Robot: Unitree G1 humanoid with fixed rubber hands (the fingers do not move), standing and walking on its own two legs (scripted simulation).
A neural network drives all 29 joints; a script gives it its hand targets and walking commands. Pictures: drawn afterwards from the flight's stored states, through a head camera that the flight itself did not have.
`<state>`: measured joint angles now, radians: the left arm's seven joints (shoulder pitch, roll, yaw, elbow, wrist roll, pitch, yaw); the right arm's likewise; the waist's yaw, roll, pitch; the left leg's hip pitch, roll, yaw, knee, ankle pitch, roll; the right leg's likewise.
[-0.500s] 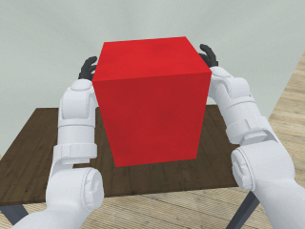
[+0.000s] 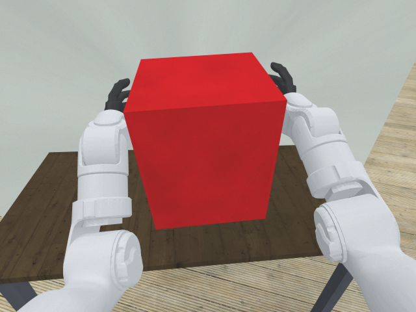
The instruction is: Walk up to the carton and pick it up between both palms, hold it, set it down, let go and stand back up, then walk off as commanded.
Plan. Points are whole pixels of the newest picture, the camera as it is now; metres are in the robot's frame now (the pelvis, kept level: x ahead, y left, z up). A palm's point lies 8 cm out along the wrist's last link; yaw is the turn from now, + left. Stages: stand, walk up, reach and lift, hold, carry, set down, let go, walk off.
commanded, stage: hold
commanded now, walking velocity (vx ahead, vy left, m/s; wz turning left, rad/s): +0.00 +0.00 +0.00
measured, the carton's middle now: (204, 140) +0.36 +0.00 +0.23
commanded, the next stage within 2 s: none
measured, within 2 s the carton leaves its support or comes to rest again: neither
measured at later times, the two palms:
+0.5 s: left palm (113, 119) +0.37 +0.16 +0.27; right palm (278, 101) +0.38 -0.14 +0.30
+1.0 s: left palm (116, 118) +0.36 +0.15 +0.27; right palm (283, 102) +0.37 -0.15 +0.30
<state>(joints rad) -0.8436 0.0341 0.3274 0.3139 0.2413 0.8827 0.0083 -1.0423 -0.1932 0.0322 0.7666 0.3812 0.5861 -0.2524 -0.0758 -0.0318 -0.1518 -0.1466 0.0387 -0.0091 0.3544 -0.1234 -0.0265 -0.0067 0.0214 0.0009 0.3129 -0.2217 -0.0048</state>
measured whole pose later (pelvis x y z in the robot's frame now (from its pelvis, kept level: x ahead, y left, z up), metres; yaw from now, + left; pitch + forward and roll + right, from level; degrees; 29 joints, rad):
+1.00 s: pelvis +0.00 +0.00 +0.00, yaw +0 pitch -4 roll -1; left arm -0.85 0.03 0.32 0.33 0.22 0.87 0.03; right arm -1.04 -0.21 0.05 0.77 0.40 0.59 -0.25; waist -0.07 -0.03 -0.16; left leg -0.16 0.04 -0.01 0.36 -0.13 -0.03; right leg -0.02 0.02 0.01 0.31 -0.22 0.00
